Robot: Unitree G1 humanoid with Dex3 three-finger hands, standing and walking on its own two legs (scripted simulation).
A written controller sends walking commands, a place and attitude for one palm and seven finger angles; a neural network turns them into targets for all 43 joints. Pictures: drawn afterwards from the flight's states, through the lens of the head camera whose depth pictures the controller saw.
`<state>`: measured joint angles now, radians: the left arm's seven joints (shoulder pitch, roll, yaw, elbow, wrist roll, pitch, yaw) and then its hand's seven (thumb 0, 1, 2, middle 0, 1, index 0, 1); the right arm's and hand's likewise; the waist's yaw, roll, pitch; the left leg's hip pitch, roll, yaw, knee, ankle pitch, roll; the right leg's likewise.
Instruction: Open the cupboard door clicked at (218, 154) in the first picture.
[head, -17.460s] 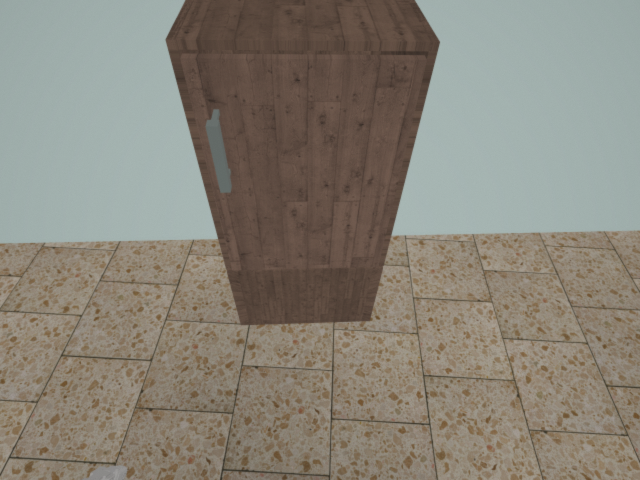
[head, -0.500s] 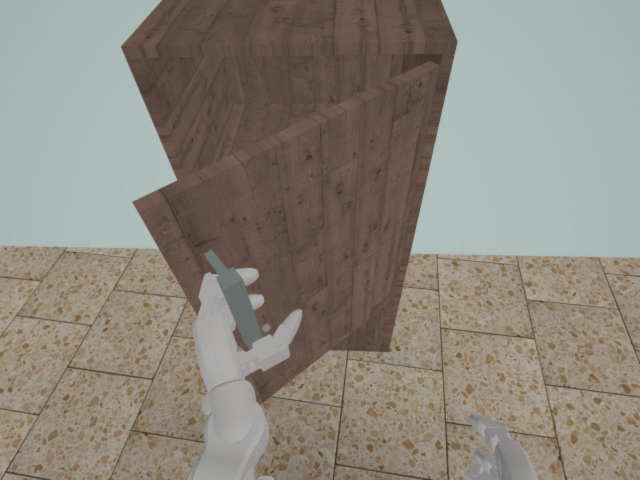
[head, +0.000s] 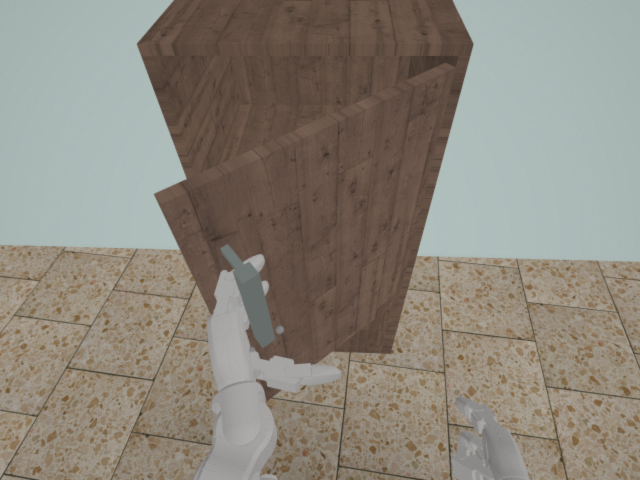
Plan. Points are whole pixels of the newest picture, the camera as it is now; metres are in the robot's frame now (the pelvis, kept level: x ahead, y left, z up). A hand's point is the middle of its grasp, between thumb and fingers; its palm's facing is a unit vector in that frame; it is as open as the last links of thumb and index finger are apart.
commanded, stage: slide the hand sideways off the handle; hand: left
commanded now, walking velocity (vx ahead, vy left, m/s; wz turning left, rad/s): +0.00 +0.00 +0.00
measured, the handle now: (248, 298) +0.32 +0.11 +0.06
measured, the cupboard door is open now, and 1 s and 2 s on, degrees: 41 42 42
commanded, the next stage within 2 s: draw the hand back to the body in 1.26 s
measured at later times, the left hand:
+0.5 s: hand (268, 362) +0.24 +0.08 +0.06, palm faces -0.08 -1.00 +0.01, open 16.3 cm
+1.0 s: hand (219, 397) +0.20 +0.12 +0.06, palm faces -0.03 -1.00 -0.03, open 16.1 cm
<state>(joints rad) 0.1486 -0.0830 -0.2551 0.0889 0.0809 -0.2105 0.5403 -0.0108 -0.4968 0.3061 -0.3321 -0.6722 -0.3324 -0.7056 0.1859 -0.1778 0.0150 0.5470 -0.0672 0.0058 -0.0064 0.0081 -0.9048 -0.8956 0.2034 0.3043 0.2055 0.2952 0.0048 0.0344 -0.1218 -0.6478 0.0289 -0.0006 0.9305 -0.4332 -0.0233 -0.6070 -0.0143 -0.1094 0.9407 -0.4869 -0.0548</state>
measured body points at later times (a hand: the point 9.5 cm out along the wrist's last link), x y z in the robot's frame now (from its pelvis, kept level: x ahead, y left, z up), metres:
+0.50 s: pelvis -0.01 +0.03 -0.01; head +0.02 +0.02 +0.44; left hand +0.24 +0.13 +0.06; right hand +0.15 -0.20 -0.09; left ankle +0.02 +0.14 -0.69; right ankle +0.00 -0.08 -0.69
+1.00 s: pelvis +0.00 +0.02 -0.01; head +0.04 +0.01 +0.43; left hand +0.20 +0.18 +0.06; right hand +0.19 -0.21 -0.09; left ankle +0.02 +0.14 -0.69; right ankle +0.00 -0.08 -0.69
